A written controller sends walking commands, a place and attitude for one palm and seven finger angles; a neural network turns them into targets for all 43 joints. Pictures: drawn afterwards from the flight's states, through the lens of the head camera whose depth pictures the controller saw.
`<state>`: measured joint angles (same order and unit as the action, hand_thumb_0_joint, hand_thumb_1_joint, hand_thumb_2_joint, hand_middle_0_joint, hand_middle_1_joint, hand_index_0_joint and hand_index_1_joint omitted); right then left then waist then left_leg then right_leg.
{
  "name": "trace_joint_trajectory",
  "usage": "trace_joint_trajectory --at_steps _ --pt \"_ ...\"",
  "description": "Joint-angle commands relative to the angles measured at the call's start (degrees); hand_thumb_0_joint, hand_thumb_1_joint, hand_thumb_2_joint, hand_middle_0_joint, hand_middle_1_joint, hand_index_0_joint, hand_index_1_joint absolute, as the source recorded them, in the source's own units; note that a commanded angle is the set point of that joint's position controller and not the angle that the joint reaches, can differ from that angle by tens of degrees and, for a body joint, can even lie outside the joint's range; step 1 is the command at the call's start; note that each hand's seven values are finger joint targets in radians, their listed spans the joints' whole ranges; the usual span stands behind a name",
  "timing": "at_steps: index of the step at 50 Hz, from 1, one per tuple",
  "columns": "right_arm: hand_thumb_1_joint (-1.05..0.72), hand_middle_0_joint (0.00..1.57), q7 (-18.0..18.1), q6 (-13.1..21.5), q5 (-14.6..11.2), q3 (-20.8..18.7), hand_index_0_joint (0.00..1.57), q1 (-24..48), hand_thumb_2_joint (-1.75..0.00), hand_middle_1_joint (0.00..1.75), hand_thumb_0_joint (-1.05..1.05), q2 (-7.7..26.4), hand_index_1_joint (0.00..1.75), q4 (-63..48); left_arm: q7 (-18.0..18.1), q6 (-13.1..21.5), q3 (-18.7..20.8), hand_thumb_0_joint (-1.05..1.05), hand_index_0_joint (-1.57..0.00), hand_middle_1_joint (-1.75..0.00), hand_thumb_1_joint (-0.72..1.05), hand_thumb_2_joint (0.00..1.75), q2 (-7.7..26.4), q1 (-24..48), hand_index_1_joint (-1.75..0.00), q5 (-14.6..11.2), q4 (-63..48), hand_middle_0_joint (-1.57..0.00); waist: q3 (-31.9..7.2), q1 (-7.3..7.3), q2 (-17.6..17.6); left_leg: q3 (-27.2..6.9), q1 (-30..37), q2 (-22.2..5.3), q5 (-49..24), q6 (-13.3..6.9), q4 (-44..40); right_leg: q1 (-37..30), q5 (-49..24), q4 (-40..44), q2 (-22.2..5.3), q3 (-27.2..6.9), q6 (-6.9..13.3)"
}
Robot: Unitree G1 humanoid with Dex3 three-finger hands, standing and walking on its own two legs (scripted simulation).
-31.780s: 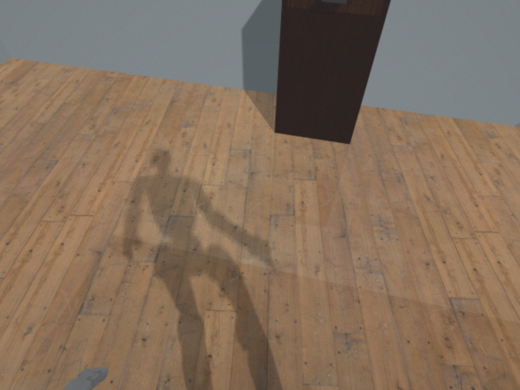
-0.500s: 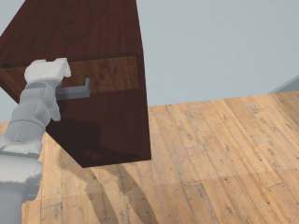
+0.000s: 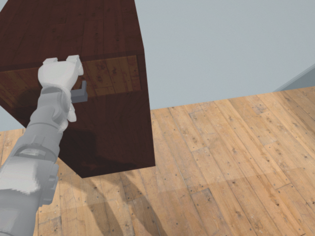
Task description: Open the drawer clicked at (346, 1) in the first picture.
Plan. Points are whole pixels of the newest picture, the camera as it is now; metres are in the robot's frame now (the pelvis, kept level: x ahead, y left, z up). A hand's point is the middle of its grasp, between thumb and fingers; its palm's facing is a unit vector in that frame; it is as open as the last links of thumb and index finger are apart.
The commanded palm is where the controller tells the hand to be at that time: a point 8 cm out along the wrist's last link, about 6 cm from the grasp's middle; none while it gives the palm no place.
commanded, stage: lower the fingers behind the handle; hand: left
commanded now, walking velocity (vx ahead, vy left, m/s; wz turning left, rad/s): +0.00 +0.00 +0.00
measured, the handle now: (68, 91) +0.52 +0.26 +0.05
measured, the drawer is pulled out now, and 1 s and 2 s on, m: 0.00 0.00 0.00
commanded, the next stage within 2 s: close the thumb around the handle in 1.08 s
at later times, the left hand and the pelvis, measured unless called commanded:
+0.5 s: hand (68, 104) +0.48 +0.25 +0.04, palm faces -0.01 +0.01 -1.00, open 13.8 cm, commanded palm +0.45 +0.25 +0.10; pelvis +0.00 +0.00 -0.01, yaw +1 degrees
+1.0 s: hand (69, 108) +0.47 +0.26 +0.03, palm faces -0.03 +0.00 -1.00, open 13.9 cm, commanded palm +0.45 +0.25 +0.09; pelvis +0.00 +0.00 -0.01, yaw +1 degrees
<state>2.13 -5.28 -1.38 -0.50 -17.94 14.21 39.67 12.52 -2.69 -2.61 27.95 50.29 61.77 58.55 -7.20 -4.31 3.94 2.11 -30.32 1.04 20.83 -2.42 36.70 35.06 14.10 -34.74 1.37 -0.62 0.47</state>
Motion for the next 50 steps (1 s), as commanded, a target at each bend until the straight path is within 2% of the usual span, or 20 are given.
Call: trace_joint_trajectory --at_steps 1,4,11,14,16,19,21,24,25,26,29,31,34,36,39,41,42,45,48,50 --pt "-0.9 0.2 1.52 1.74 -0.47 -3.21 0.2 -3.95 -0.9 0.3 0.0 10.05 0.3 -5.94 -1.66 -1.36 3.74 0.0 -0.3 -1.2 -0.5 0.3 18.2 19.57 -1.2 -0.03 -3.99 -0.3 -14.5 0.24 -7.87 -0.52 1.45 -0.16 -14.52 -0.06 -5.08 -16.12 -10.39 3.07 0.46 1.36 0.84" --pt "-0.9 0.2 1.95 2.26 -0.34 -3.1 0.2 -4.4 -0.9 0.3 0.0 9.84 0.3 -6.54 -2.26 0.54 3.76 0.0 -0.3 -1.2 -0.5 0.3 18.66 18.56 -1.2 0.15 -4.87 -0.3 -15.21 0.32 -7.05 -0.25 0.93 0.03 -13.69 -0.23 -4.2 -15.74 -10.22 2.51 0.4 0.8 0.7" --pt "-0.9 0.2 2.1 4.06 0.82 -5.03 0.2 -6.86 -0.9 0.3 0.0 9.17 0.3 -5.69 1.11 10.62 7.12 0.0 -0.3 -1.2 -0.5 0.3 20.65 24.73 -1.2 0.24 -18.24 -0.3 -24.17 -0.53 0.01 -1.54 5.6 0.22 -19.97 -0.24 -0.1 -13.69 -13.58 -0.29 0.93 0.14 1.27" --pt "-0.9 0.2 1.31 4.53 0.94 -5.13 0.2 -7.6 -0.9 0.3 0.0 9.16 0.3 -3.82 4.38 9.5 5.35 0.0 -0.3 -1.2 -0.5 0.3 17.41 24.26 -1.2 0.58 -14.14 -0.3 -20.83 -1.57 1.26 -1.95 4.46 0.1 -18.64 0.24 0.72 -8.25 -10.58 -0.97 1.2 1.1 1.35" --pt "-0.9 0.2 0.85 4.5 1.08 -5.49 0.2 -7.97 -0.9 0.3 0.0 9.69 0.3 -2.95 6.06 8.42 7.12 0.0 -0.3 -1.2 -0.5 0.3 19.68 25.48 -1.2 0.89 -14.08 -0.3 -23.07 -1.35 1.5 -2.19 4.41 0.07 -20.19 0.42 1.19 -8.72 -11.54 -1.59 1.38 1.17 1.6" --pt "-0.9 0.2 0.13 4.71 1.31 -5.58 0.2 -8.48 -0.9 0.3 0.0 9.41 0.3 -2.16 7.38 5.93 4.32 0.0 -0.3 -1.2 -0.5 0.3 15.77 25.9 -1.2 1.05 -12.69 -0.3 -25.24 -1.52 3.48 -2.29 6.17 -0.01 -23.08 0.72 2.1 -7.55 -12.65 -2.41 1.48 1.78 1.58" --pt "-0.9 0.2 -0.07 4.14 1.36 -5.59 0.2 -8.63 -0.9 0.3 0.0 10.05 0.3 -1.7 7.39 4.02 5.89 0.0 -0.3 -1.2 -0.5 0.3 17.57 25.17 -1.2 0.87 -10.72 -0.3 -26.04 -1.53 2.12 -2.52 6.24 -0.29 -25.78 0.89 2.26 -8.58 -14.84 -2.63 1.7 1.98 1.64" --pt "-0.9 0.2 -0.09 3.82 1.19 -5.26 0.2 -8.24 -0.9 0.3 0.0 9.83 0.3 -2.24 6.14 2.05 4.15 0.0 -0.3 -1.2 -0.5 0.3 15.72 22.96 -1.2 0.46 -8.04 -0.3 -24.38 -1.42 0.14 -1.89 4.46 -0.2 -24.21 0.5 1.95 -10.04 -15.39 -2.16 1.54 1.85 1.25" --pt "-0.9 0.2 0.07 3.63 1.11 -5.11 0.2 -8.19 -0.9 0.3 0.0 10.02 0.3 -2.26 5.75 1.73 5.48 0.0 -0.3 -1.2 -0.5 0.3 17.56 22.38 -1.2 0.44 -7.47 -0.3 -24.4 -1.1 -0.57 -1.78 3.69 -0.25 -23.59 0.41 1.73 -11.02 -15.76 -2.14 1.44 1.6 1.19" --pt "-0.9 0.2 0.22 3.39 1.23 -4.98 0.2 -8.01 -0.9 0.3 0.0 10.3 0.3 -2.36 5.17 1.74 6.18 0.0 -0.3 -1.2 -0.5 0.3 18.53 21.98 -1.2 0.3 -7.29 -0.3 -24.86 -0.92 -0.86 -1.72 3.16 -0.19 -24.12 0.35 1.69 -12.13 -16.84 -2.16 1.36 1.43 1.25" --pt "-0.9 0.2 0.59 3.21 0.79 -4.55 0.2 -7.83 -0.9 0.3 0.0 10.19 0.3 -2.65 3.95 1.26 4.31 0.0 -0.3 -1.2 -0.5 0.3 17.02 19.55 -1.2 0.63 -3.91 -0.3 -19.63 -1.79 -4.37 -1.4 0.2 -0.17 -20.12 0.01 1.17 -11.07 -15.21 -1.52 1.25 1.54 0.88" --pt "-0.9 0.2 0.64 2.97 0.81 -4.51 0.2 -7.72 -0.9 0.3 0.0 10.28 0.3 -3.05 3.24 1.9 4.6 0.0 -0.3 -1.2 -0.5 0.3 16.79 17.64 -1.2 0.53 -3.8 -0.3 -19.86 -1.0 -4.33 -1.36 0.2 -0.15 -20.81 0.04 1.12 -11.46 -15.46 -1.47 1.22 1.37 1.11" --pt "-0.9 0.2 0.61 2.95 0.77 -4.33 0.2 -7.93 -0.9 0.3 0.0 10.08 0.3 -3.37 2.98 2.52 3.06 0.0 -0.3 -1.2 -0.5 0.3 15.16 16.58 -1.2 0.79 -3.23 -0.3 -18.16 -1.32 -4.64 -1.3 -0.67 -0.1 -18.88 -0.03 1.38 -9.65 -13.88 -1.68 1.32 1.52 1.04" --pt "-0.9 0.2 0.72 2.78 0.83 -4.46 0.2 -7.85 -0.9 0.3 0.0 10.18 0.3 -3.78 2.98 3.51 4.72 0.0 -0.3 -1.2 -0.5 0.3 17.07 17.78 -1.2 0.68 -5.69 -0.3 -19.97 -0.94 -4.22 -1.49 0.02 -0.18 -19.55 -0.01 1.46 -10.27 -14.09 -1.97 1.26 1.36 1.23" --pt "-0.9 0.2 0.71 3.16 1.11 -4.68 0.2 -7.83 -0.9 0.3 0.0 9.41 0.3 -4.59 3.42 5.58 4.67 0.0 -0.3 -1.2 -0.5 0.3 16.23 18.77 -1.2 0.41 -9.87 -0.3 -23.11 -0.39 -0.7 -1.62 2.27 -0.09 -21.61 0.11 2.33 -10.11 -14.44 -2.9 1.34 1.31 1.28" --pt "-0.9 0.2 0.69 3.19 1.47 -5.11 0.2 -8.03 -0.9 0.3 0.0 9.52 0.3 -4.11 4.42 7.15 7.22 0.0 -0.3 -1.2 -0.5 0.3 18.8 20.75 -1.2 0.38 -13.27 -0.3 -25.64 -0.47 -0.12 -2.08 3.7 -0.3 -23.98 0.13 3.21 -10.09 -15.67 -3.48 1.5 1.13 1.33" --pt "-0.9 0.2 0.65 3.4 1.68 -5.13 0.2 -8.35 -0.9 0.3 0.0 9.25 0.3 -3.85 5.13 7.5 6.47 0.0 -0.3 -1.2 -0.5 0.3 17.88 21.04 -1.2 0.71 -13.68 -0.3 -26.18 -0.76 0.46 -2.18 4.23 -0.38 -25.4 0.13 3.53 -9.67 -16.16 -3.81 1.45 1.35 1.2" --pt "-0.9 0.2 0.01 3.36 1.64 -5.33 0.2 -8.61 -0.9 0.3 0.0 9.47 0.3 -3.18 6.33 6.17 7.26 0.0 -0.3 -1.2 -0.5 0.3 17.61 17.66 -1.2 1.03 -11.72 -0.3 -25.31 -0.04 0.33 -2.39 4.1 -0.68 -27.48 0.69 3.91 -8.35 -16.12 -4.38 1.73 1.88 1.32" --pt "-0.9 0.2 -0.41 3.38 1.34 -5.53 0.2 -8.56 -0.9 0.3 0.0 9.46 0.3 -2.83 6.83 4.73 4.25 0.0 -0.3 -1.2 -0.5 0.3 14.04 19.45 -1.2 0.66 -10.86 -0.3 -23.05 -1.38 0.54 -2.66 4.81 -0.89 -26.86 0.89 3.69 -6.03 -14.39 -3.77 1.92 2.42 1.31" --pt "-0.9 0.2 -0.45 3.36 1.27 -5.52 0.2 -8.59 -0.9 0.3 0.0 9.63 0.3 -2.6 7.11 4.03 4.62 0.0 -0.3 -1.2 -0.5 0.3 14.78 20.92 -1.2 0.65 -11.03 -0.3 -23.55 -1.18 0.72 -2.84 4.8 -0.8 -25.73 0.91 3.36 -6.33 -13.62 -3.75 1.88 2.36 1.41"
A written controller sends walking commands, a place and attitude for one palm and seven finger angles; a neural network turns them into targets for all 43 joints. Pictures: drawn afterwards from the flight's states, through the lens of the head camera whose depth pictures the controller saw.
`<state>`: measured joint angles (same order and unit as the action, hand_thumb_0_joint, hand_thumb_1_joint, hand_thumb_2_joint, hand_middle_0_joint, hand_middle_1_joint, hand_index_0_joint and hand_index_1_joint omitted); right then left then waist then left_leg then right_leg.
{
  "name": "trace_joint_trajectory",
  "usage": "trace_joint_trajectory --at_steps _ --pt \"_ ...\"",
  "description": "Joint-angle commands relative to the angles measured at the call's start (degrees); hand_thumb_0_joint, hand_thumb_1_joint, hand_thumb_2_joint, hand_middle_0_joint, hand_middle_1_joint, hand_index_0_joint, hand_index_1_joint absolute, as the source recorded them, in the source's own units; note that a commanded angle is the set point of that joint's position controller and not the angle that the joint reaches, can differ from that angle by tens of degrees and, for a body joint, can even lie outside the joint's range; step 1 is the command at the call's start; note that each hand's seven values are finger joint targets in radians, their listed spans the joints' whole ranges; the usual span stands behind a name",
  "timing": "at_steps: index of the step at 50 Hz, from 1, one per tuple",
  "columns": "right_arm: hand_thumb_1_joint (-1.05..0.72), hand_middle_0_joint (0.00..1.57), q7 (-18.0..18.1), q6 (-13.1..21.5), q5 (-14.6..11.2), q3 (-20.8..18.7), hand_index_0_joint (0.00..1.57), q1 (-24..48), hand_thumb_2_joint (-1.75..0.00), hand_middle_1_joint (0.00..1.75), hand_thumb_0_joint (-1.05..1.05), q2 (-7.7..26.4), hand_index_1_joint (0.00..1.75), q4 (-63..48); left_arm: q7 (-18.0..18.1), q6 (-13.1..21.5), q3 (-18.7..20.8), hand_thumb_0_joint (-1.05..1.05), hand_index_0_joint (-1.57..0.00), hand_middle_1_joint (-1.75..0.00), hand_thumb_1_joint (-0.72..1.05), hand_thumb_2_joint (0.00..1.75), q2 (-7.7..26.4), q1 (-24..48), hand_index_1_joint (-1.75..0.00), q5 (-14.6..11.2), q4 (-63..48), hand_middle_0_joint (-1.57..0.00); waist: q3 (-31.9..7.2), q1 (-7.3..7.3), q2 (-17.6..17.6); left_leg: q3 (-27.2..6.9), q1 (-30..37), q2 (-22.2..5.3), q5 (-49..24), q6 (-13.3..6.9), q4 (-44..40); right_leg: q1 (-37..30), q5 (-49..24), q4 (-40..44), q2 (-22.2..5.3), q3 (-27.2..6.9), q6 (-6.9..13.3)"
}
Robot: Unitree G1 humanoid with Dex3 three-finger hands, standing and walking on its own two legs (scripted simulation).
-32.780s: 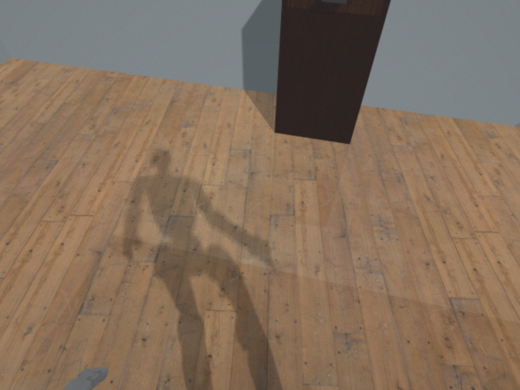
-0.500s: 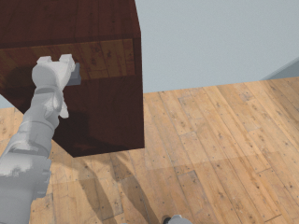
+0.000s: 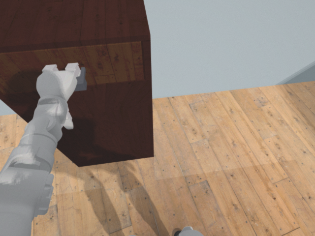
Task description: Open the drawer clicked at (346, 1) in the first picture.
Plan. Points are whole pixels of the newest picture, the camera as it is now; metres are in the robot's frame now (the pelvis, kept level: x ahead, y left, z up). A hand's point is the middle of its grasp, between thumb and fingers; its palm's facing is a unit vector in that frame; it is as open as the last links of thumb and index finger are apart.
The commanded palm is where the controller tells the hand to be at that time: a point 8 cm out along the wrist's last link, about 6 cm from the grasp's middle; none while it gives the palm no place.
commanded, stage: lower the fingers behind the handle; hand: left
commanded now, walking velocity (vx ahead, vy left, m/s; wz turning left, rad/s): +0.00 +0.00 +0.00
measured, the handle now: (65, 78) +0.52 +0.25 +0.07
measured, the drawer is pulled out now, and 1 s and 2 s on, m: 0.00 0.00 0.03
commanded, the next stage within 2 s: close the thumb around the handle in 0.08 s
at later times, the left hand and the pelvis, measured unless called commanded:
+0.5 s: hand (67, 97) +0.47 +0.24 +0.04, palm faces -0.05 +0.01 -1.00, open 11.0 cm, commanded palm +0.45 +0.23 +0.10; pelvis +0.00 +0.00 +0.00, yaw +0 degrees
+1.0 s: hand (67, 97) +0.47 +0.24 +0.05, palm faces -0.04 +0.01 -1.00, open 6.2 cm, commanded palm +0.44 +0.24 +0.10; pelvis +0.00 -0.01 +0.00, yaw +0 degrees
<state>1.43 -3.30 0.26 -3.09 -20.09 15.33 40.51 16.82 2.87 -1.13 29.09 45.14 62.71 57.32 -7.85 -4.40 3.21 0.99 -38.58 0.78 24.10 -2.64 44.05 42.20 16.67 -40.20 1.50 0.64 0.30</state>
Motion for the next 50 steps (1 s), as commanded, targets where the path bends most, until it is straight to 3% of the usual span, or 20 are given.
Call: trace_joint_trajectory --at_steps 1,6,9,11,12,14,17,18,22,27,28,32,33,34,38,39,44,46,49,50 --pt "-0.9 0.2 0.31 1.28 -0.26 -3.04 0.2 -6.38 -0.9 0.3 0.0 8.61 0.3 -3.25 2.87 -1.6 2.5 0.0 -0.3 -1.2 -0.5 0.3 13.21 28.54 -1.2 -0.33 -10.93 -0.3 -23.83 -1.82 1.51 -1.9 14.04 -0.66 -30.14 1.1 -3.92 -13.57 -16.88 1.86 1.77 1.1 1.66" --pt "-0.9 0.2 0.5 1.0 -0.2 -2.75 0.2 -6.2 -0.9 0.3 0.0 8.8 0.3 -3.29 2.08 -2.96 4.03 0.0 -0.3 -1.2 -0.5 0.3 15.23 27.0 -1.2 -0.3 -9.52 -0.3 -25.02 -0.87 0.72 -1.55 13.22 -0.42 -30.4 0.96 -4.4 -16.75 -18.72 2.03 1.49 0.78 1.61" --pt "-0.9 0.2 0.54 1.14 -0.21 -2.82 0.2 -6.12 -0.9 0.3 0.0 8.32 0.3 -3.48 1.43 -2.76 1.57 0.0 -0.3 -1.2 -0.5 0.3 11.82 25.54 -1.2 -0.07 -9.74 -0.3 -24.22 -1.06 1.37 -1.74 15.15 -0.77 -32.69 1.01 -4.15 -15.04 -18.31 2.22 1.63 1.12 1.45" --pt "-0.9 0.2 0.56 0.99 -0.13 -2.88 0.2 -6.05 -0.9 0.3 0.0 8.53 0.3 -3.53 1.06 -2.26 3.03 0.0 -0.31 -1.21 -0.39 0.35 13.3 25.39 -1.21 -0.26 -11.02 -0.31 -24.73 -0.64 1.54 -2.03 15.8 -1.01 -35.05 1.18 -4.16 -15.65 -19.26 2.07 1.67 1.07 1.61" --pt "-0.9 0.2 0.55 1.05 -0.17 -2.84 0.2 -5.96 -0.9 0.3 0.0 8.09 0.3 -3.89 0.86 -2.19 1.46 0.0 -0.31 -1.22 -0.33 0.37 11.19 23.88 -1.22 -0.35 -10.4 -0.31 -24.21 -0.78 1.19 -1.77 15.84 -0.91 -34.67 0.97 -4.0 -15.51 -19.02 2.21 1.68 1.07 1.4" --pt "-0.9 0.2 0.54 1.01 -0.21 -2.71 0.2 -5.58 -0.9 0.3 0.0 8.17 0.3 -4.07 0.82 -1.91 2.57 0.0 -0.32 -1.23 -0.22 0.42 12.11 22.36 -1.23 -0.46 -10.35 -0.32 -23.1 -0.18 -0.12 -1.56 14.38 -0.73 -33.08 0.88 -4.33 -16.3 -18.96 2.28 1.66 1.07 1.44" --pt "-0.9 0.2 0.58 1.24 -0.23 -2.67 0.2 -5.53 -0.9 0.3 0.0 8.09 0.3 -4.01 1.05 -1.43 1.06 0.0 -0.33 -1.25 -0.05 0.49 10.75 24.54 -1.25 -0.42 -11.04 -0.33 -21.53 -1.08 -0.11 -1.58 13.69 -0.71 -30.04 0.76 -4.79 -15.42 -17.48 2.63 1.61 1.05 1.48" --pt "-0.9 0.2 0.6 1.16 -0.38 -2.79 0.2 -5.56 -0.9 0.3 0.0 8.3 0.3 -3.82 1.28 -1.36 2.33 0.0 -0.34 -1.25 0.0 0.52 12.37 24.75 -1.25 -0.26 -10.86 -0.34 -20.88 -1.12 0.11 -1.71 13.42 -0.58 -28.56 0.87 -4.9 -14.9 -16.7 2.74 1.7 0.9 1.63" --pt "-0.9 0.2 0.64 1.6 -0.19 -2.8 0.2 -5.7 -0.9 0.3 0.0 7.84 0.3 -3.74 1.84 -1.02 0.91 0.0 -0.35 -1.28 0.23 0.61 10.91 26.8 -1.28 0.09 -11.76 -0.35 -22.74 -1.34 1.38 -1.66 14.2 -0.41 -29.39 0.8 -4.59 -14.92 -17.06 2.31 1.52 0.89 1.68" --pt "-0.9 0.2 0.38 1.59 0.09 -3.13 0.2 -6.03 -0.9 0.3 0.0 7.75 0.3 -3.67 1.97 -1.1 2.42 0.0 -0.37 -1.31 0.51 0.73 11.59 25.02 -1.31 -0.35 -12.53 -0.37 -26.28 -0.7 1.24 -1.35 15.77 -0.5 -33.61 0.82 -3.56 -16.78 -20.23 1.82 1.57 0.65 1.4" --pt "-0.9 0.2 0.36 1.34 -0.1 -3.04 0.2 -5.93 -0.9 0.3 0.0 8.08 0.3 -3.68 1.95 -1.29 4.38 0.0 -0.38 -1.31 0.56 0.76 13.95 23.52 -1.31 -0.48 -12.07 -0.38 -26.09 -0.09 0.53 -1.26 14.85 -0.32 -33.18 0.83 -3.61 -17.78 -21.08 1.72 1.66 0.44 1.46" --pt "-0.9 0.2 0.48 1.4 -0.18 -2.84 0.2 -5.3 -0.9 0.3 0.0 7.89 0.3 -3.71 1.8 -1.6 1.42 0.0 -0.39 -1.34 0.79 0.85 11.03 25.07 -1.34 -0.21 -11.12 -0.39 -22.52 -1.17 0.0 -0.96 12.87 -0.13 -29.63 0.56 -4.32 -16.89 -19.53 2.49 1.44 0.54 1.37" --pt "-0.9 0.2 0.56 1.23 -0.47 -2.85 0.2 -5.23 -0.9 0.3 0.0 8.21 0.3 -3.46 1.91 -1.97 3.22 0.0 -0.4 -1.34 0.84 0.88 13.27 24.23 -1.34 -0.23 -9.7 -0.4 -21.23 -1.18 -1.19 -1.1 12.05 -0.11 -27.3 0.58 -4.62 -16.54 -18.24 2.71 1.53 0.53 1.45" --pt "-0.9 0.2 0.76 1.37 -0.3 -2.65 0.2 -5.15 -0.9 0.3 0.0 8.25 0.3 -3.56 1.9 -1.91 2.34 0.0 -0.4 -1.35 0.9 0.9 12.91 25.66 -1.35 0.04 -10.21 -0.4 -21.4 -1.38 -1.47 -0.93 11.49 0.04 -26.94 0.4 -4.72 -16.94 -18.64 2.74 1.39 0.37 1.36" --pt "-0.9 0.2 0.75 1.43 -0.42 -2.74 0.2 -5.32 -0.9 0.3 0.0 8.1 0.3 -3.75 1.67 -1.79 3.12 0.0 -0.4 -1.35 0.9 0.9 13.62 24.92 -1.35 0.08 -10.61 -0.4 -22.87 -0.63 1.41 -1.0 13.01 -0.05 -29.32 0.68 -4.5 -16.88 -19.4 2.21 1.43 0.37 1.64" --pt "-0.9 0.2 0.74 1.54 -0.28 -2.74 0.2 -5.1 -0.9 0.3 0.0 7.81 0.3 -3.97 1.52 -1.79 0.9 0.0 -0.4 -1.35 0.9 0.9 11.17 25.62 -1.35 0.25 -10.83 -0.4 -22.79 -1.24 1.24 -0.81 13.28 -0.01 -28.67 0.63 -4.38 -16.34 -18.71 2.42 1.4 0.47 1.44" --pt "-0.9 0.2 0.92 1.53 -0.34 -2.62 0.2 -5.15 -0.9 0.3 0.0 8.14 0.3 -3.78 1.8 -1.93 3.12 0.0 -0.4 -1.35 0.9 0.9 14.03 24.85 -1.35 0.35 -9.93 -0.4 -22.9 -0.82 -0.42 -0.78 11.9 0.08 -27.41 0.51 -4.62 -17.59 -18.88 2.43 1.35 0.29 1.39" --pt "-0.9 0.2 0.9 1.67 -0.24 -2.91 0.2 -5.39 -0.9 0.3 0.0 7.95 0.3 -3.68 1.69 -1.64 1.63 0.0 -0.4 -1.35 0.9 0.9 12.11 27.25 -1.35 0.11 -11.74 -0.4 -24.04 -1.54 0.44 -1.01 13.13 0.02 -28.47 0.52 -4.5 -17.46 -19.42 2.56 1.37 0.29 1.52" --pt "-0.9 0.2 1.02 1.59 -0.33 -2.52 0.2 -5.35 -0.9 0.3 0.0 8.26 0.3 -3.42 1.69 -2.04 3.35 0.0 -0.4 -1.35 0.9 0.9 14.85 26.07 -1.35 0.23 -9.73 -0.4 -22.53 -1.08 -0.03 -0.68 11.56 0.14 -26.67 0.47 -4.67 -17.45 -18.69 2.54 1.31 0.29 1.37" --pt "-0.9 0.2 0.9 1.55 -0.39 -2.62 0.2 -5.25 -0.9 0.3 0.0 8.01 0.3 -3.89 1.51 -2.06 2.93 0.0 -0.4 -1.35 0.9 0.9 13.83 24.4 -1.35 0.05 -10.11 -0.4 -23.5 -0.5 0.99 -0.58 11.87 0.3 -26.84 0.52 -4.81 -18.27 -18.91 2.52 1.36 0.16 1.51"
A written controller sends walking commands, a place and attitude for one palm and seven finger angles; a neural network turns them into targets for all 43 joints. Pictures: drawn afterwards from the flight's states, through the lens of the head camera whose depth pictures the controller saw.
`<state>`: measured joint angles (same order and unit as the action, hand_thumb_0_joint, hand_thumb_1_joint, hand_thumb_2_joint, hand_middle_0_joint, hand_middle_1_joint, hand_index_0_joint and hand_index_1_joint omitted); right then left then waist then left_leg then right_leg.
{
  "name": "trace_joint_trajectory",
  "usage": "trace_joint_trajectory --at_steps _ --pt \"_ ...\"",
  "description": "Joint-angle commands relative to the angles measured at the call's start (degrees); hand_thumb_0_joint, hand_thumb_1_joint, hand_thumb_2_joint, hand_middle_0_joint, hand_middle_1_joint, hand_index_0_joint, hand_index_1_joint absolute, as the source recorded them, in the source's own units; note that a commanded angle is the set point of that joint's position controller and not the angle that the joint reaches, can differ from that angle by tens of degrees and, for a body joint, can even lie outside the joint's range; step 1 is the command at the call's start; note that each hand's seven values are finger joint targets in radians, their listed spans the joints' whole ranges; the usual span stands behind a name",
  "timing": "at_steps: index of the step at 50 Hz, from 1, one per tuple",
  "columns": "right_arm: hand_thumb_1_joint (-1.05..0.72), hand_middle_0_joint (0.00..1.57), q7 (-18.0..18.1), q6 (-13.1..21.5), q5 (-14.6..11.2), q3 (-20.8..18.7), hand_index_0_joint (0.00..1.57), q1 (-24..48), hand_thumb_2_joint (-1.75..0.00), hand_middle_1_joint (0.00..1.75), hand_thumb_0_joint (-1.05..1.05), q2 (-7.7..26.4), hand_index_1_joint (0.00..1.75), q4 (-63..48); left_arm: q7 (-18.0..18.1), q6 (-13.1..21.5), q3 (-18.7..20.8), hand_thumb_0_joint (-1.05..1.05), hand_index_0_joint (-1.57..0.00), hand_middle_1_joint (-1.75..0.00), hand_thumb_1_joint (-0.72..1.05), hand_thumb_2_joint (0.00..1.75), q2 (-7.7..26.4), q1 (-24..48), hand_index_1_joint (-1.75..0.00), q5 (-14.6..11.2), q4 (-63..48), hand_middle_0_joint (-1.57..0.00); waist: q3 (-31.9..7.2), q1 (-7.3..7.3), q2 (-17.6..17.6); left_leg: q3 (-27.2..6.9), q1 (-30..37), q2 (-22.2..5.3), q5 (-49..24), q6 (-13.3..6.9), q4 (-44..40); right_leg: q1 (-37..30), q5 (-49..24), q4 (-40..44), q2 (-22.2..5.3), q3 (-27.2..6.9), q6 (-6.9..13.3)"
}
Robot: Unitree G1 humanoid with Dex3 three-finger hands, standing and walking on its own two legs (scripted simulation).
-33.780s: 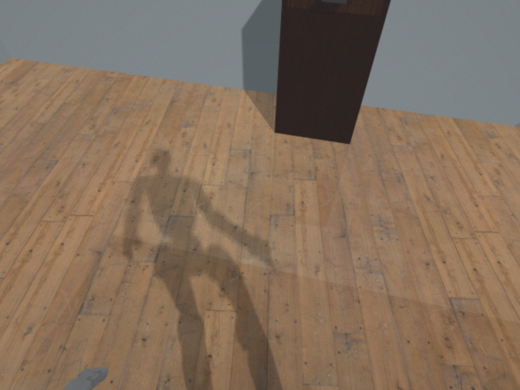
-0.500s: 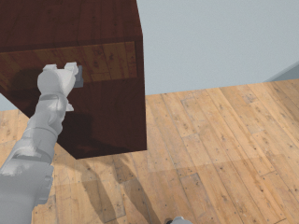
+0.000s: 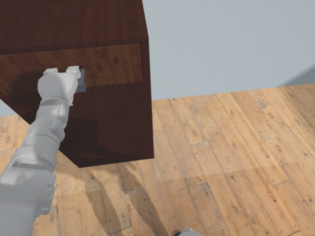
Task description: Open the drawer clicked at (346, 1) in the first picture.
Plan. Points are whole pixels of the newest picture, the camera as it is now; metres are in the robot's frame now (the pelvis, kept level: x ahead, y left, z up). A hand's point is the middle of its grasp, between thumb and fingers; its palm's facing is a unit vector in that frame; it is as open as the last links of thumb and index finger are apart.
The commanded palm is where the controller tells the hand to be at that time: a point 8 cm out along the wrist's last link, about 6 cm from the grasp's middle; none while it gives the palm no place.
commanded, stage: pull the drawer open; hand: left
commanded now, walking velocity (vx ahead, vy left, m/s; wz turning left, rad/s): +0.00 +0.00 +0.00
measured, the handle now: (65, 80) +0.52 +0.25 +0.06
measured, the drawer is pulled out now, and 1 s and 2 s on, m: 0.00 0.03 0.16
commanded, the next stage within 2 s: none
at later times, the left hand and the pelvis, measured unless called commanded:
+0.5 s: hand (66, 105) +0.45 +0.24 +0.04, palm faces -0.02 -0.01 -1.00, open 6.2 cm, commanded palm +0.43 +0.25 +0.10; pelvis +0.02 +0.01 +0.01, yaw -2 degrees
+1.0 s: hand (65, 107) +0.44 +0.24 +0.04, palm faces -0.03 -0.02 -1.00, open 6.1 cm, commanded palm +0.38 +0.24 +0.10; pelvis +0.01 +0.00 +0.01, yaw -2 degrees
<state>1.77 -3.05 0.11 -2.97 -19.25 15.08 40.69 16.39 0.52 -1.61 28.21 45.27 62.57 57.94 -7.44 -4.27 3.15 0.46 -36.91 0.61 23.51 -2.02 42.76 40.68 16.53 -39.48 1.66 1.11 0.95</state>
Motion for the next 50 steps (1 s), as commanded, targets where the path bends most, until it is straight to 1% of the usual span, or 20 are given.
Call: trace_joint_trajectory --at_steps 1,2,3,5,7,10,13,15,16,17,22,24,25,28,31,33,35,40,45,50 --pt "-0.9 0.2 0.52 1.13 -0.22 -2.78 0.2 -5.8 -0.9 0.3 0.0 8.28 0.3 -4.25 1.71 0.34 3.37 0.0 -0.4 -1.35 0.9 0.9 14.24 23.6 -1.35 -0.05 -10.8 -0.4 -24.11 -0.65 0.47 -0.21 10.47 0.39 -26.91 -0.12 -3.57 -17.19 -19.14 2.04 1.19 -0.3 0.98" --pt "-0.9 0.2 0.6 1.2 -0.27 -2.66 0.2 -5.68 -0.9 0.3 0.0 8.12 0.3 -4.31 1.56 0.24 2.43 0.0 -0.4 -1.35 0.9 0.9 12.96 21.62 -1.35 -0.18 -9.35 -0.4 -22.45 -0.66 -0.35 0.07 9.92 0.34 -25.85 -0.2 -3.81 -16.75 -18.42 2.24 1.12 -0.12 0.82" --pt "-0.9 0.2 0.61 1.1 -0.47 -2.63 0.2 -5.51 -0.9 0.3 0.0 8.49 0.3 -4.36 1.49 0.27 4.28 0.0 -0.4 -1.35 0.9 0.9 15.05 20.8 -1.35 -0.49 -9.71 -0.4 -22.35 -0.16 -1.39 0.05 9.16 0.33 -24.58 -0.23 -4.02 -17.25 -18.05 2.29 1.17 -0.36 0.76" --pt "-0.9 0.2 0.64 1.18 -0.56 -2.52 0.2 -4.98 -0.9 0.3 0.0 8.19 0.3 -5.14 1.23 0.38 3.59 0.0 -0.4 -1.35 0.9 0.9 14.08 19.35 -1.35 -0.72 -10.92 -0.4 -23.27 0.5 -0.94 0.4 8.98 0.51 -24.53 -0.28 -4.41 -18.88 -18.74 2.29 1.01 -0.51 0.73" --pt "-0.9 0.2 0.62 1.05 -0.57 -2.57 0.2 -4.65 -0.9 0.3 0.0 7.98 0.3 -5.38 0.9 0.56 2.26 0.0 -0.4 -1.35 0.9 0.9 12.31 17.82 -1.35 -0.66 -11.05 -0.4 -22.8 0.53 -0.07 0.25 10.0 0.28 -26.02 -0.21 -4.47 -18.2 -18.78 2.2 1.05 -0.2 0.9" --pt "-0.9 0.2 0.39 1.09 -0.58 -2.87 0.2 -4.03 -0.9 0.3 0.0 7.94 0.3 -6.23 0.71 0.69 3.05 0.0 -0.4 -1.35 0.9 0.9 11.74 13.3 -1.35 -1.36 -14.56 -0.4 -24.55 1.72 -0.22 0.5 12.09 -0.05 -29.87 -0.23 -4.32 -19.66 -20.87 2.32 1.15 -0.29 0.77" --pt "-0.9 0.2 0.37 0.74 -0.84 -2.63 0.2 -3.03 -0.9 0.3 0.0 8.14 0.3 -6.94 0.1 0.29 4.23 0.0 -0.4 -1.35 0.9 0.9 12.64 7.94 -1.35 -1.98 -15.48 -0.4 -22.95 2.66 -1.24 0.62 11.03 -0.11 -30.72 -0.25 -4.79 -21.13 -22.45 2.42 1.15 -0.34 0.79" --pt "-0.9 0.2 0.16 0.8 -0.85 -2.78 0.2 -2.14 -0.9 0.3 0.0 8.06 0.3 -7.57 -0.03 -0.04 3.32 0.0 -0.4 -1.35 0.9 0.9 11.01 6.08 -1.35 -2.32 -19.08 -0.4 -23.25 2.77 -1.43 0.62 12.19 -0.37 -32.42 -0.29 -5.05 -21.73 -23.32 2.67 1.1 -0.32 0.67" --pt "-0.9 0.2 0.16 0.6 -0.94 -2.88 0.2 -1.71 -0.9 0.3 0.0 8.2 0.3 -7.73 0.0 -0.23 4.89 0.0 -0.4 -1.35 0.9 0.9 12.48 4.14 -1.35 -2.41 -20.34 -0.4 -24.4 3.24 -1.88 0.45 12.75 -0.52 -35.2 -0.29 -4.99 -22.97 -24.78 2.67 1.08 -0.4 0.82" --pt "-0.9 0.2 0.06 0.53 -1.01 -2.81 0.2 -1.43 -0.9 0.3 0.0 8.03 0.3 -8.04 -0.04 -0.52 4.09 0.0 -0.4 -1.35 0.9 0.9 11.59 2.42 -1.35 -2.39 -21.88 -0.4 -23.99 3.37 -0.46 0.28 13.84 -0.64 -37.12 -0.19 -5.06 -22.59 -25.53 2.54 1.08 -0.38 0.75" --pt "-0.9 0.2 -0.59 0.51 -1.15 -2.91 0.2 0.67 -0.9 0.3 0.0 7.94 0.3 -9.5 -0.54 -2.62 4.56 0.0 -0.4 -1.35 0.9 0.9 9.88 -6.02 -1.35 -3.88 -30.63 -0.4 -23.6 4.23 -0.84 -0.35 17.22 -1.36 -45.15 0.11 -4.88 -23.63 -29.27 2.54 1.02 0.05 0.49" --pt "-0.9 0.2 0.31 0.26 -0.93 -2.52 0.2 -0.58 -0.9 0.3 0.0 8.84 0.3 -6.73 0.01 -3.27 4.73 0.0 -0.4 -1.35 0.9 0.9 13.59 9.7 -1.35 -2.26 -25.81 -0.4 -18.28 0.29 -2.61 -0.42 15.03 -1.15 -38.86 0.18 -4.74 -19.28 -26.15 2.97 1.12 0.43 0.16" --pt "-0.9 0.2 0.5 0.35 -0.8 -2.51 0.2 -1.13 -0.9 0.3 0.0 8.61 0.3 -6.22 0.17 -3.39 4.88 0.0 -0.4 -1.35 0.9 0.9 14.0 11.68 -1.35 -1.57 -22.83 -0.4 -16.29 0.13 -2.25 -0.41 13.58 -0.83 -35.92 0.28 -5.05 -18.25 -23.73 2.96 1.15 0.65 0.37" --pt "-0.9 0.2 0.7 0.27 -0.62 -2.54 0.2 -1.19 -0.9 0.3 0.0 7.96 0.3 -6.21 0.52 -3.26 5.16 0.0 -0.4 -1.35 0.9 0.9 13.95 10.95 -1.35 -0.63 -20.93 -0.4 -19.7 1.77 0.0 -0.11 15.41 -0.47 -38.0 0.6 -4.94 -19.25 -24.02 2.39 0.95 0.45 0.86" --pt "-0.9 0.2 0.48 0.08 -0.32 -2.82 0.2 -1.88 -0.9 0.3 0.0 7.67 0.3 -5.64 0.78 -2.53 3.84 0.0 -0.4 -1.35 0.9 0.9 12.59 14.93 -1.35 -0.42 -21.09 -0.4 -22.71 1.08 2.09 -0.56 17.56 -0.54 -41.2 1.08 -3.77 -18.11 -24.48 1.75 0.92 0.59 0.98" --pt "-0.9 0.2 0.53 -0.12 -0.22 -2.63 0.2 -1.8 -0.9 0.3 0.0 7.74 0.3 -5.58 0.92 -2.24 5.63 0.0 -0.4 -1.35 0.9 0.9 14.43 14.11 -1.35 -0.48 -18.58 -0.4 -22.86 1.75 -0.16 -0.35 15.73 -0.25 -38.48 0.89 -3.6 -19.02 -24.17 1.51 0.93 0.39 0.89" --pt "-0.9 0.2 0.65 -0.16 -0.15 -2.46 0.2 -1.59 -0.9 0.3 0.0 7.48 0.3 -5.84 1.0 -1.89 4.9 0.0 -0.4 -1.35 0.9 0.9 13.67 15.1 -1.35 -0.67 -17.58 -0.4 -22.57 1.42 -1.43 0.03 14.1 0.09 -35.39 0.56 -3.92 -19.9 -24.3 1.83 0.78 0.27 0.8" --pt "-0.9 0.2 0.9 -0.08 -0.34 -2.23 0.2 -1.28 -0.9 0.3 0.0 7.47 0.3 -6.33 1.37 -0.67 4.09 0.0 -0.4 -1.35 0.9 0.9 13.57 16.99 -1.35 -0.42 -15.7 -0.4 -21.61 1.13 -1.54 0.25 11.89 0.46 -29.55 0.34 -4.5 -19.29 -21.34 2.19 0.72 0.01 0.82" --pt "-0.9 0.2 0.54 0.11 -0.6 -2.38 0.2 0.0 -0.9 0.3 0.0 7.15 0.3 -8.43 1.1 0.42 6.36 0.0 -0.4 -1.35 0.9 0.9 13.68 4.36 -1.35 -1.85 -19.66 -0.4 -25.35 4.66 -1.04 0.85 11.9 0.34 -31.31 0.19 -5.35 -24.58 -23.71 2.3 0.67 -0.68 0.95" --pt "-0.9 0.2 -0.11 0.67 -1.21 -2.69 0.2 2.53 -0.9 0.3 0.0 7.18 0.3 -10.62 0.85 -0.23 6.19 0.0 -0.4 -1.35 0.9 0.9 11.06 -8.5 -1.35 -3.98 -30.07 -0.4 -24.69 5.8 -1.16 0.78 13.24 -0.31 -34.35 0.02 -6.46 -26.76 -25.65 3.2 0.85 -0.88 0.87"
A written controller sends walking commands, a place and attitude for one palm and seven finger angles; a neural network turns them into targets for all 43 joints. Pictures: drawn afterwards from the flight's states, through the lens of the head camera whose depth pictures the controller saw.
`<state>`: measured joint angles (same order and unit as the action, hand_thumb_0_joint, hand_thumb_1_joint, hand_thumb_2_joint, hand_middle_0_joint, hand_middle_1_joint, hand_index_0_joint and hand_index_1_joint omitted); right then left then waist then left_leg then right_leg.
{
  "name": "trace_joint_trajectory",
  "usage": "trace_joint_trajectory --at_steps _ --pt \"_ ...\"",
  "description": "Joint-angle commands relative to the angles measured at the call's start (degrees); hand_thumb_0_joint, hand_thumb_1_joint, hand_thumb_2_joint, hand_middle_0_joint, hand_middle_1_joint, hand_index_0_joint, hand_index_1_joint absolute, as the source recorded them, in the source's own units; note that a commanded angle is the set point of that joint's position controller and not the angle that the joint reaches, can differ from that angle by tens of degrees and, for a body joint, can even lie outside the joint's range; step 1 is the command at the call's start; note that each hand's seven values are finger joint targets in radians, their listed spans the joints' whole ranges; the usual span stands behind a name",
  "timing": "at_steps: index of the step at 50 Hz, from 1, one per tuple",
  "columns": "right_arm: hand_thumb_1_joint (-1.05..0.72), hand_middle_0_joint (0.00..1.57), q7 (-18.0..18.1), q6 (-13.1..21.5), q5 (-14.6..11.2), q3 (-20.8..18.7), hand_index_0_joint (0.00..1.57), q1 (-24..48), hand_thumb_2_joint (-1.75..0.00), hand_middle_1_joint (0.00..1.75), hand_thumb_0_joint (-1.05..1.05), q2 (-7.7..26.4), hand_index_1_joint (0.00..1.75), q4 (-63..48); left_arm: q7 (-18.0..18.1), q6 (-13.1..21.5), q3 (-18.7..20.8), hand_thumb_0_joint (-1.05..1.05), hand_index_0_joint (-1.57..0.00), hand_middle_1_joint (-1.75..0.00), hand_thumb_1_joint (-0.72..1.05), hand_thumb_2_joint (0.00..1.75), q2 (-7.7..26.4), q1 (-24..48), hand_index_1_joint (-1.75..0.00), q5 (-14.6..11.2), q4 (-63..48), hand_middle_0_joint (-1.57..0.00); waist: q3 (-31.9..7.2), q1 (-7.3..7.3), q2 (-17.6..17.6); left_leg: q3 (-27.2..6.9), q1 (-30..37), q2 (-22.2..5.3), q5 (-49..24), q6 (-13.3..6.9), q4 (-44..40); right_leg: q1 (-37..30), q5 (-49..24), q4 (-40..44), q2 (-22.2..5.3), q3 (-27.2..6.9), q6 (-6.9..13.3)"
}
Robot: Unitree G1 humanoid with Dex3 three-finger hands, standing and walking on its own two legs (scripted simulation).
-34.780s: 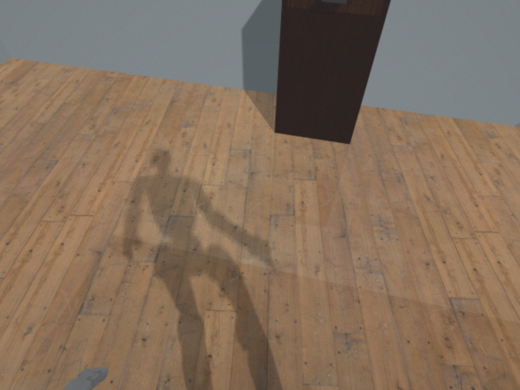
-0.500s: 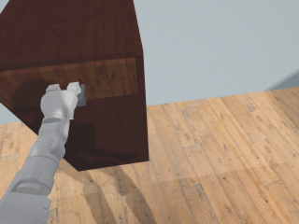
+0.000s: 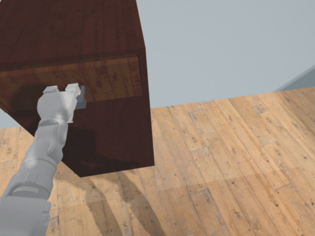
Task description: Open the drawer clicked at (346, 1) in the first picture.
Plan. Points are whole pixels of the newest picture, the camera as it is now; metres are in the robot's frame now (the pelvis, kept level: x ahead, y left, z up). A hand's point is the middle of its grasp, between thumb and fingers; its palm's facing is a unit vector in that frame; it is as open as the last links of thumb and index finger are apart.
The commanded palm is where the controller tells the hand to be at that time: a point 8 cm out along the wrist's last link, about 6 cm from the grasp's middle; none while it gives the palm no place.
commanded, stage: pull the drawer open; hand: left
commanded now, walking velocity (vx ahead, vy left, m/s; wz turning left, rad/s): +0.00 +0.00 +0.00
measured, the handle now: (65, 97) +0.48 +0.26 +0.06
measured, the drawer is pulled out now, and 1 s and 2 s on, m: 0.03 0.16 0.25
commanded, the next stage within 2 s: none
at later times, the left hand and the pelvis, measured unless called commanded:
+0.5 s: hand (63, 138) +0.36 +0.24 +0.04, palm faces -0.02 -0.01 -1.00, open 6.1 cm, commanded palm +0.33 +0.25 +0.09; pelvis +0.00 +0.00 +0.01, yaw +3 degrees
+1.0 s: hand (61, 162) +0.29 +0.23 +0.03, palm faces +0.04 -0.07 -1.00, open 5.9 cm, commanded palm +0.27 +0.24 +0.09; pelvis +0.02 -0.01 +0.01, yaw +2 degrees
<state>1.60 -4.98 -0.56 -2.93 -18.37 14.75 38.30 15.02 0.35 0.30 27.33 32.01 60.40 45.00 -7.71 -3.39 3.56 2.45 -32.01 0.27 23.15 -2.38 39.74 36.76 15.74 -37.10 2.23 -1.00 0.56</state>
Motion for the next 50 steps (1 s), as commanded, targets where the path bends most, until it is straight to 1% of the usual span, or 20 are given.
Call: trace_joint_trajectory --at_steps 1,5,6,10,11,12,15,18,23,27,30,32,33,38,40,42,45,47,48,50 --pt "-0.9 0.2 -0.05 2.62 -0.61 -2.73 0.2 2.22 -0.9 0.3 0.0 7.7 0.3 -8.71 2.18 -0.38 5.26 0.0 -0.4 -1.35 0.9 0.9 12.5 2.14 -1.35 -2.29 -19.34 -0.4 -24.46 5.13 -1.95 -1.47 8.16 -0.03 -35.0 0.41 -3.64 -23.96 -25.38 0.95 0.22 1.22 1.34" --pt "-0.9 0.2 -0.42 3.26 -0.89 -2.7 0.2 4.55 -0.9 0.3 0.0 7.83 0.3 -9.31 2.53 -2.9 3.19 0.0 -0.4 -1.35 0.9 0.9 9.23 -4.83 -1.35 -2.98 -28.11 -0.4 -20.58 4.65 -1.15 -1.77 10.65 -0.63 -36.37 0.71 -4.56 -21.97 -24.03 1.67 0.42 1.87 1.01" --pt "-0.9 0.2 -0.42 3.37 -0.86 -2.82 0.2 5.05 -0.9 0.3 0.0 7.89 0.3 -9.09 2.73 -3.53 4.49 0.0 -0.4 -1.35 0.9 0.9 10.18 -6.6 -1.35 -3.07 -29.56 -0.4 -20.15 4.83 -1.81 -2.03 10.95 -0.86 -37.66 0.77 -4.67 -22.38 -23.95 1.82 0.4 1.97 1.17" --pt "-0.9 0.2 -0.56 4.06 -0.71 -2.35 0.2 7.58 -0.9 0.3 0.0 7.48 0.3 -9.58 2.99 -6.33 3.11 0.0 -0.4 -1.35 0.9 0.9 7.56 -14.35 -1.35 -3.45 -36.46 -0.4 -18.25 5.31 -0.79 -2.34 13.69 -1.1 -39.88 1.36 -5.17 -22.09 -24.5 2.1 0.32 2.36 1.04" --pt "-0.9 0.2 0.04 3.72 -0.83 -2.1 0.2 7.32 -0.9 0.3 0.0 8.28 0.3 -7.82 3.4 -6.84 3.7 0.0 -0.4 -1.35 0.9 0.9 10.22 -4.88 -1.35 -2.79 -33.64 -0.4 -16.01 2.85 -1.95 -2.68 13.08 -1.12 -36.82 1.51 -5.19 -20.04 -22.23 2.43 0.52 2.39 1.05" --pt "-0.9 0.2 0.61 3.75 -0.75 -1.71 0.2 6.47 -0.9 0.3 0.0 8.66 0.3 -6.29 3.88 -6.92 1.66 0.0 -0.4 -1.35 0.9 0.9 10.62 7.72 -1.35 -1.48 -30.48 -0.4 -11.09 0.52 -1.12 -3.05 11.43 -0.83 -30.79 1.63 -5.76 -15.52 -17.74 2.7 0.61 3.04 1.06" --pt "-0.9 0.2 1.04 4.26 -0.53 -1.56 0.2 7.32 -0.9 0.3 0.0 7.4 0.3 -6.37 4.1 -7.61 1.39 0.0 -0.4 -1.35 0.9 0.9 9.37 4.09 -1.35 0.38 -27.05 -0.4 -13.07 3.21 0.22 -2.59 12.88 -0.17 -28.66 1.98 -6.64 -16.77 -14.57 2.78 0.51 3.25 1.82" --pt "-0.9 0.2 1.51 4.05 -0.43 -1.45 0.2 8.07 -0.9 0.3 0.0 6.76 0.3 -6.2 3.46 -7.76 -0.5 0.0 -0.4 -1.35 0.9 0.9 7.93 7.04 -1.35 0.42 -26.46 -0.4 -15.84 3.6 0.22 -2.31 14.39 0.4 -28.62 2.04 -6.38 -18.38 -15.76 2.91 0.12 2.89 1.9" --pt "-0.9 0.2 2.44 3.56 -0.49 -0.72 0.2 9.26 -0.9 0.3 0.0 6.41 0.3 -6.69 1.24 -6.49 -0.3 0.0 -0.4 -1.35 0.9 0.9 8.43 8.42 -1.35 -0.03 -21.81 -0.4 -14.5 3.89 -3.45 -2.0 12.16 1.12 -25.73 1.64 -6.54 -19.99 -16.49 3.12 -0.23 2.56 1.71" --pt "-0.9 0.2 2.72 3.79 -0.24 -0.52 0.2 9.35 -0.9 0.3 0.0 6.21 0.3 -7.2 0.53 -4.1 -0.32 0.0 -0.4 -1.35 0.9 0.9 8.67 10.68 -1.35 0.05 -21.99 -0.4 -15.64 3.93 -3.3 -1.74 11.87 1.37 -25.18 1.3 -6.09 -20.47 -17.28 3.0 -0.53 2.08 1.52" --pt "-0.9 0.2 2.26 3.87 -0.23 -0.71 0.2 10.19 -0.9 0.3 0.0 5.57 0.3 -8.47 0.15 -3.12 -1.41 0.0 -0.4 -1.35 0.9 0.9 5.61 2.94 -1.35 -0.62 -24.65 -0.4 -16.96 5.23 -2.54 -1.36 12.56 1.51 -27.5 1.29 -5.63 -22.07 -20.16 2.82 -0.47 1.76 1.6" --pt "-0.9 0.2 2.03 3.85 -0.14 -0.73 0.2 10.54 -0.9 0.3 0.0 5.74 0.3 -8.98 -0.02 -2.71 0.39 0.0 -0.4 -1.35 0.9 0.9 6.74 -2.18 -1.35 -0.98 -25.91 -0.4 -17.18 6.22 -3.26 -1.43 11.73 1.31 -28.05 1.31 -5.88 -23.48 -20.71 2.59 -0.41 1.57 1.61" --pt "-0.9 0.2 1.78 4.03 -0.22 -0.8 0.2 11.16 -0.9 0.3 0.0 5.52 0.3 -9.72 -0.1 -2.61 -0.77 0.0 -0.4 -1.35 0.9 0.9 5.02 -4.89 -1.35 -1.36 -28.65 -0.4 -17.92 6.65 -2.29 -1.24 12.22 1.35 -28.98 1.22 -5.71 -23.93 -21.65 2.51 -0.43 1.39 1.58" --pt "-0.9 0.2 0.46 4.75 -0.25 -1.03 0.2 12.9 -0.9 0.3 0.0 5.54 0.3 -11.68 0.12 -3.3 -0.53 0.0 -0.4 -1.35 0.9 0.9 2.82 -20.55 -1.35 -3.1 -39.88 -0.4 -17.73 7.85 -3.2 -1.69 13.55 0.6 -34.27 1.12 -5.6 -25.29 -24.74 2.17 -0.38 1.42 1.36" --pt "-0.9 0.2 0.09 4.99 -0.21 -1.02 0.2 13.58 -0.9 0.3 0.0 5.67 0.3 -11.76 0.62 -4.16 -0.85 0.0 -0.4 -1.35 0.9 0.9 2.19 -24.18 -1.35 -3.16 -44.19 -0.4 -16.92 7.5 -2.86 -1.66 13.74 0.48 -34.34 1.23 -5.69 -24.82 -25.05 2.16 -0.4 1.36 1.22" --pt "-0.9 0.2 -0.25 5.23 -0.01 -1.05 0.2 14.31 -0.9 0.3 0.0 5.74 0.3 -11.93 1.37 -4.85 1.65 0.0 -0.4 -1.35 0.9 0.9 3.8 -30.05 -1.35 -3.52 -48.8 -0.4 -16.81 8.08 -3.29 -1.78 14.2 0.13 -35.89 1.39 -5.83 -25.76 -26.43 2.04 -0.55 1.19 1.23" --pt "-0.9 0.2 -0.78 5.42 0.08 -0.69 0.2 15.74 -0.9 0.3 0.0 5.48 0.3 -12.17 2.31 -6.42 2.23 0.0 -0.4 -1.35 0.9 0.9 3.18 -38.99 -1.35 -3.95 -54.16 -0.4 -15.51 8.37 -3.74 -1.76 14.19 0.18 -37.05 1.66 -5.68 -26.39 -29.44 1.65 -0.73 1.11 1.15" --pt "-0.9 0.2 0.55 4.86 0.17 -0.32 0.2 15.04 -0.9 0.3 0.0 6.89 0.3 -9.02 3.85 -6.94 2.71 0.0 -0.4 -1.35 0.9 0.9 7.53 -15.96 -1.35 -1.6 -48.94 -0.4 -9.16 3.74 -4.03 -2.34 12.24 0.52 -28.39 1.53 -5.92 -20.38 -22.21 2.65 -0.24 1.19 1.13" --pt "-0.9 0.2 0.73 5.1 0.36 -0.62 0.2 14.81 -0.9 0.3 0.0 6.27 0.3 -8.96 4.41 -7.22 3.22 0.0 -0.4 -1.35 0.9 0.9 6.89 -18.12 -1.35 -0.92 -46.72 -0.4 -8.75 4.9 -1.25 -2.29 12.36 0.55 -26.81 1.75 -6.44 -19.8 -18.72 2.59 -0.17 1.68 1.62" --pt "-0.9 0.2 0.88 5.15 0.4 -0.42 0.2 15.43 -0.9 0.3 0.0 5.71 0.3 -8.78 5.01 -7.95 3.45 0.0 -0.4 -1.35 0.9 0.9 6.97 -22.31 -1.35 0.04 -46.1 -0.4 -10.81 6.34 -1.16 -1.9 13.65 0.77 -27.37 1.97 -6.56 -21.06 -18.48 2.61 -0.04 1.64 1.9"
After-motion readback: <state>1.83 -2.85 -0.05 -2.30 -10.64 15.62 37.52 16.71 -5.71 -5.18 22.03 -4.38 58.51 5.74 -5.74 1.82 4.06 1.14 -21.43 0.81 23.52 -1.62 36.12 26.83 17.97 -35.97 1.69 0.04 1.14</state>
